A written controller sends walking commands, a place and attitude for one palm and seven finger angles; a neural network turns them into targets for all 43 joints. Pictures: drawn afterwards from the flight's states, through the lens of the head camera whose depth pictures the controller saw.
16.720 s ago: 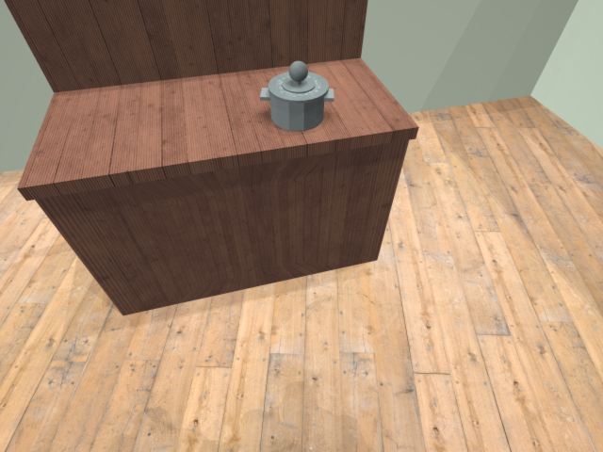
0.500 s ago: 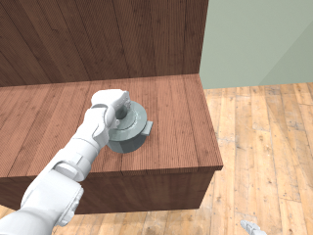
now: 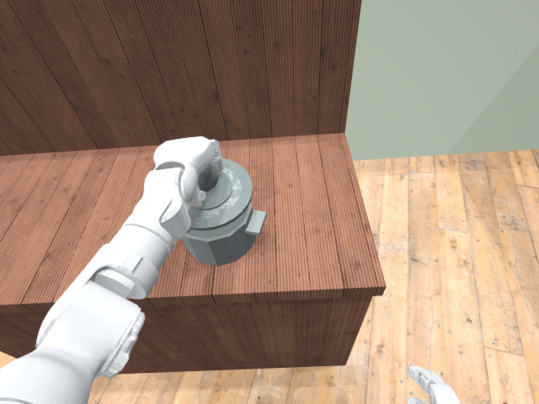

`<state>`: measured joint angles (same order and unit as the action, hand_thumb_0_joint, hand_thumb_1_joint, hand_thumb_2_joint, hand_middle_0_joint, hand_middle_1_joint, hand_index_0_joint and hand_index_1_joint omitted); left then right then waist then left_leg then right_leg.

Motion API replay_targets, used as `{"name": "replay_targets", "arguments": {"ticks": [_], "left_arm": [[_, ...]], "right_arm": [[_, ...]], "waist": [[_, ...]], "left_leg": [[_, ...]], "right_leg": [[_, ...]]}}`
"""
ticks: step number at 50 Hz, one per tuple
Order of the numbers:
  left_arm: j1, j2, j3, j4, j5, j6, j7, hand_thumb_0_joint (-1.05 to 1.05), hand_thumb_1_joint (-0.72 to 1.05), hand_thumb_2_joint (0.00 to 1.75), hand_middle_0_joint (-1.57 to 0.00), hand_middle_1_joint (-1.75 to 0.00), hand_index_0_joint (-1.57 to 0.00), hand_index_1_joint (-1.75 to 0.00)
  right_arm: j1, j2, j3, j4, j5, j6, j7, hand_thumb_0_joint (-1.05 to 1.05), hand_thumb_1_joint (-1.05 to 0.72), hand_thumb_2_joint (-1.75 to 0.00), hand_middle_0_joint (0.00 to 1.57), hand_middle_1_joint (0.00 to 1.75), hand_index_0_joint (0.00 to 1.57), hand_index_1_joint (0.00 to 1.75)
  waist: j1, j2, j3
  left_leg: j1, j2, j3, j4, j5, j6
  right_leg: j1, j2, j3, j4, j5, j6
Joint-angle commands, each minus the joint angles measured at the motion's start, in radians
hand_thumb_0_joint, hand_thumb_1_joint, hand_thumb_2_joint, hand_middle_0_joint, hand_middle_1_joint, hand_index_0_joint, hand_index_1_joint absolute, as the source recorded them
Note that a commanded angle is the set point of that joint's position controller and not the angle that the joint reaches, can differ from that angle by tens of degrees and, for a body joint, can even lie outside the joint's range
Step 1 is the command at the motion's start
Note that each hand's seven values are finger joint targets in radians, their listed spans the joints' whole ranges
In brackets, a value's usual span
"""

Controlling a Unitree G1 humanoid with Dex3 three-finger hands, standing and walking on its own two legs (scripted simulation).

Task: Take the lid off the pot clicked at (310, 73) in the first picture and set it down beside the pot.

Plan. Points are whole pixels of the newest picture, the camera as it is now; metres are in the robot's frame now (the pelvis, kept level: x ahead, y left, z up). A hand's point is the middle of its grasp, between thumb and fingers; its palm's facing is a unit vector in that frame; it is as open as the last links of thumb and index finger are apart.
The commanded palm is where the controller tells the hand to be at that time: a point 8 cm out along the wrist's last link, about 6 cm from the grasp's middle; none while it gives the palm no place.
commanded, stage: lift the lid straight up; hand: left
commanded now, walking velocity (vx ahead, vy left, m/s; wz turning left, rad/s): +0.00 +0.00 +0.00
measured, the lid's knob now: (203, 176) +0.47 +0.13 +0.08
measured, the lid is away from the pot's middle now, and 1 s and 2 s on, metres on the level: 0.00 0.02 0.07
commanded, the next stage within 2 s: move the lid sideways beside the pot in 1.28 s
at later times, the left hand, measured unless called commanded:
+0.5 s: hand (188, 169) +0.43 +0.13 +0.13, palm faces -0.23 -0.06 -0.97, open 8.3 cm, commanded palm +0.42 +0.14 +0.21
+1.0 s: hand (182, 143) +0.44 +0.13 +0.17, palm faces -0.19 -0.05 -0.98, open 8.3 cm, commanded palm +0.42 +0.14 +0.25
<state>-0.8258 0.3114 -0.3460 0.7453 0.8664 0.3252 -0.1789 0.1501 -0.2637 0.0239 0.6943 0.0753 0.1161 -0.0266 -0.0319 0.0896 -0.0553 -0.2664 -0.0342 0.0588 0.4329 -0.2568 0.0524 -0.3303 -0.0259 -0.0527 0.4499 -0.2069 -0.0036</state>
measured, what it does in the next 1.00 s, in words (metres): stands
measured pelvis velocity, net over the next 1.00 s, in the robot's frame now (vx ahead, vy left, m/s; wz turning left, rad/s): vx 0.00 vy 0.00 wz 0.02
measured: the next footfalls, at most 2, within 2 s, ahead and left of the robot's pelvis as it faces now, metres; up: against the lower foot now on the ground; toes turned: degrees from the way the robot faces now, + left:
none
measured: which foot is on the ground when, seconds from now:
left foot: down 0.00-1.00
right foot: down 0.00-1.00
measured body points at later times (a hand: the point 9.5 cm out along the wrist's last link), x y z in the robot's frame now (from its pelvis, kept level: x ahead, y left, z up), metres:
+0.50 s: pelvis -0.01 +0.00 +0.00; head +0.01 -0.04 +0.45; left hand +0.44 +0.13 +0.19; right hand +0.16 -0.23 -0.13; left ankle -0.03 +0.09 -0.74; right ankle +0.01 -0.12 -0.74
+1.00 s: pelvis +0.00 +0.00 +0.00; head +0.01 -0.04 +0.45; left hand +0.45 +0.13 +0.23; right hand +0.16 -0.24 -0.12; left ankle -0.03 +0.09 -0.74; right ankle +0.01 -0.12 -0.74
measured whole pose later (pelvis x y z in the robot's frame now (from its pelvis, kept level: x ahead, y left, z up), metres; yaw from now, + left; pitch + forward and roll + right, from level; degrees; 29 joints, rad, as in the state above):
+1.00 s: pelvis +0.00 +0.00 +0.00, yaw +1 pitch +3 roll +0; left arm -0.98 0.37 -0.36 0.66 0.85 0.37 -0.33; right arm 0.14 -0.28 0.04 0.69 0.08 0.06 -0.03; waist -0.03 0.09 -0.04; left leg -0.23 -0.05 0.04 0.40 -0.24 0.06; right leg -0.29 -0.04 -0.07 0.43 -0.20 0.00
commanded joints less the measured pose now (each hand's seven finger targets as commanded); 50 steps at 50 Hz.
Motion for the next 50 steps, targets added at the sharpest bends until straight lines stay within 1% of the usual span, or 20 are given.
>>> {"name": "replay_targets", "arguments": {"ticks": [1,5,8,9,11,12,16,19,20,23,24,25,27,35,38,39,42,43,47,50], "left_arm": [[-0.609,0.241,0.118,-0.289,0.032,-0.028,0.031,0.00,0.63,1.06,-1.00,-1.08,-0.72,-0.96],[-0.665,0.268,0.128,-0.323,0.027,-0.051,0.025,0.00,0.63,1.06,-1.00,-1.08,-0.72,-0.96],[-0.663,0.263,0.126,-0.347,0.030,-0.054,0.031,0.00,0.63,1.06,-1.00,-1.08,-0.72,-0.96],[-0.655,0.232,0.107,-0.354,0.022,-0.054,0.028,0.00,0.63,1.06,-1.00,-1.08,-0.72,-0.96],[-0.614,0.226,0.110,-0.294,0.020,-0.036,0.029,0.00,0.63,1.06,-1.00,-1.08,-0.72,-0.96],[-0.591,0.265,0.147,-0.283,0.020,-0.025,0.029,0.00,0.63,1.06,-1.00,-1.08,-0.72,-0.96],[-0.656,0.210,0.085,-0.302,0.023,-0.001,0.015,0.00,0.63,1.06,-1.00,-1.08,-0.72,-0.96],[-0.676,0.275,0.136,-0.350,0.023,0.001,0.003,0.00,0.63,1.06,-1.00,-1.08,-0.72,-0.96],[-0.674,0.270,0.128,-0.343,0.025,0.003,-0.001,0.00,0.63,1.06,-1.00,-1.08,-0.72,-0.96],[-0.678,0.257,0.114,-0.278,0.023,0.017,-0.019,0.00,0.63,1.06,-1.00,-1.08,-0.72,-0.96],[-0.692,0.297,0.151,-0.286,0.020,0.013,-0.020,0.00,0.63,1.06,-1.00,-1.08,-0.72,-0.96],[-0.724,0.310,0.148,-0.304,0.027,0.009,-0.021,0.00,0.63,1.06,-1.00,-1.08,-0.72,-0.96],[-0.749,0.270,0.115,-0.332,0.025,0.000,-0.027,0.00,0.63,1.06,-1.00,-1.08,-0.72,-0.96],[-0.726,0.298,0.143,-0.290,0.026,0.017,-0.041,0.00,0.63,1.06,-1.00,-1.08,-0.72,-0.96],[-0.758,0.273,0.114,-0.297,0.035,0.029,-0.052,0.00,0.63,1.06,-1.00,-1.08,-0.72,-0.96],[-0.771,0.303,0.141,-0.322,0.033,0.024,-0.055,0.00,0.63,1.06,-1.00,-1.08,-0.72,-0.96],[-0.775,0.292,0.127,-0.303,0.034,0.033,-0.067,0.00,0.63,1.06,-1.00,-1.08,-0.72,-0.96],[-0.781,0.316,0.143,-0.305,0.036,0.034,-0.071,0.00,0.63,1.06,-1.00,-1.08,-0.72,-0.96],[-0.815,0.283,0.111,-0.331,0.033,0.033,-0.084,0.00,0.63,1.06,-1.00,-1.08,-0.72,-0.96],[-0.791,0.333,0.156,-0.334,0.036,0.034,-0.092,0.00,0.63,1.06,-1.00,-1.08,-0.72,-0.96]], "right_arm": [[-0.099,-0.103,-0.027,-0.139,0.003,-0.050,-0.015,0.00,-0.90,-0.90,0.20,0.30,0.20,0.30],[-0.099,-0.101,-0.021,-0.139,0.005,-0.063,-0.026,0.00,-0.90,-0.90,0.20,0.30,0.20,0.30],[-0.100,-0.098,-0.021,-0.136,0.005,-0.070,-0.021,0.00,-0.90,-0.90,0.20,0.30,0.20,0.30],[-0.103,-0.095,-0.022,-0.142,0.005,-0.073,-0.017,0.00,-0.90,-0.90,0.20,0.30,0.20,0.30],[-0.102,-0.101,-0.022,-0.130,0.004,-0.069,-0.012,0.00,-0.90,-0.90,0.20,0.30,0.20,0.30],[-0.103,-0.108,-0.022,-0.127,0.004,-0.062,-0.010,0.00,-0.90,-0.90,0.20,0.30,0.20,0.30],[-0.129,-0.103,-0.017,-0.134,0.007,-0.061,-0.004,0.00,-0.90,-0.90,0.20,0.30,0.20,0.30],[-0.135,-0.107,-0.017,-0.145,0.003,-0.063,-0.005,0.00,-0.90,-0.90,0.20,0.30,0.20,0.30],[-0.136,-0.103,-0.015,-0.149,0.002,-0.068,-0.007,0.00,-0.90,-0.90,0.20,0.30,0.20,0.30],[-0.127,-0.105,-0.010,-0.133,0.006,-0.063,-0.013,0.00,-0.90,-0.90,0.20,0.30,0.20,0.30],[-0.124,-0.109,-0.011,-0.133,0.004,-0.064,-0.016,0.00,-0.90,-0.90,0.20,0.30,0.20,0.30],[-0.131,-0.108,-0.008,-0.137,0.005,-0.068,-0.018,0.00,-0.90,-0.90,0.20,0.30,0.20,0.30],[-0.127,-0.100,-0.009,-0.142,0.003,-0.082,-0.020,0.00,-0.90,-0.90,0.20,0.30,0.20,0.30],[-0.124,-0.107,-0.007,-0.143,0.003,-0.084,-0.015,0.00,-0.90,-0.90,0.20,0.30,0.20,0.30],[-0.124,-0.105,-0.007,-0.143,0.004,-0.087,-0.012,0.00,-0.90,-0.90,0.20,0.30,0.20,0.30],[-0.124,-0.109,-0.009,-0.145,0.002,-0.088,-0.012,0.00,-0.90,-0.90,0.20,0.30,0.20,0.30],[-0.120,-0.108,-0.008,-0.144,0.003,-0.093,-0.014,0.00,-0.90,-0.90,0.20,0.30,0.20,0.30],[-0.122,-0.112,-0.006,-0.142,0.004,-0.091,-0.014,0.00,-0.90,-0.90,0.20,0.30,0.20,0.30],[-0.125,-0.107,-0.008,-0.148,0.004,-0.103,-0.011,0.00,-0.90,-0.90,0.20,0.30,0.20,0.30],[-0.121,-0.112,-0.007,-0.150,0.001,-0.101,-0.008,0.00,-0.90,-0.90,0.20,0.30,0.20,0.30]], "waist": [[-0.011,-0.115,-0.429],[-0.013,-0.098,-0.424],[-0.006,-0.072,-0.446],[-0.007,-0.063,-0.439],[-0.004,-0.097,-0.399],[0.005,-0.118,-0.404],[-0.005,-0.100,-0.383],[0.006,-0.100,-0.435],[0.005,-0.102,-0.450],[-0.004,-0.135,-0.390],[-0.001,-0.159,-0.390],[0.000,-0.145,-0.400],[-0.003,-0.116,-0.425],[0.007,-0.125,-0.410],[0.003,-0.103,-0.415],[0.004,-0.115,-0.430],[0.002,-0.122,-0.433],[0.003,-0.119,-0.426],[-0.001,-0.107,-0.443],[0.009,-0.110,-0.455]], "left_leg": [[0.141,0.020,-0.075,-0.019,0.328,0.015],[0.142,0.019,-0.079,-0.032,0.305,0.012],[0.173,0.023,-0.088,-0.027,0.350,0.005],[0.174,0.022,-0.093,-0.022,0.370,0.003],[0.153,0.026,-0.089,-0.028,0.340,0.001],[0.144,0.026,-0.087,-0.030,0.338,0.002],[0.141,0.023,-0.089,-0.039,0.314,-0.001],[0.157,0.020,-0.095,-0.036,0.339,0.002],[0.165,0.017,-0.091,-0.039,0.336,0.004],[0.134,0.018,-0.085,-0.045,0.298,0.007],[0.123,0.018,-0.088,-0.049,0.295,0.008],[0.131,0.017,-0.083,-0.056,0.282,0.008],[0.162,0.016,-0.089,-0.049,0.311,0.008],[0.146,0.016,-0.090,-0.054,0.318,0.005],[0.156,0.015,-0.093,-0.048,0.327,0.005],[0.158,0.017,-0.096,-0.048,0.345,0.005],[0.168,0.015,-0.097,-0.047,0.352,0.007],[0.161,0.015,-0.097,-0.048,0.351,0.007],[0.188,0.014,-0.100,-0.045,0.369,0.007],[0.186,0.015,-0.101,-0.044,0.392,0.007]], "right_leg": [[0.222,0.006,0.039,-0.006,0.369,-0.033],[0.226,0.004,0.041,-0.011,0.348,-0.034],[0.222,0.004,0.036,-0.006,0.367,-0.038],[0.212,0.004,0.032,-0.006,0.367,-0.040],[0.202,0.006,0.026,-0.009,0.347,-0.038],[0.216,0.005,0.028,-0.010,0.355,-0.038],[0.199,0.003,0.023,-0.010,0.326,-0.039],[0.236,0.001,0.031,-0.008,0.346,-0.040],[0.247,0.003,0.032,-0.006,0.348,-0.037],[0.224,0.001,0.031,-0.019,0.334,-0.034],[0.238,0.000,0.031,-0.022,0.330,-0.034],[0.241,0.001,0.035,-0.021,0.320,-0.031],[0.234,-0.001,0.031,-0.015,0.339,-0.034],[0.244,0.000,0.031,-0.016,0.337,-0.035],[0.236,-0.002,0.031,-0.016,0.348,-0.037],[0.250,-0.003,0.032,-0.015,0.361,-0.039],[0.248,-0.001,0.029,-0.014,0.367,-0.036],[0.250,-0.003,0.030,-0.015,0.371,-0.036],[0.244,-0.002,0.029,-0.014,0.374,-0.036],[0.266,-0.001,0.031,-0.013,0.390,-0.037]]}}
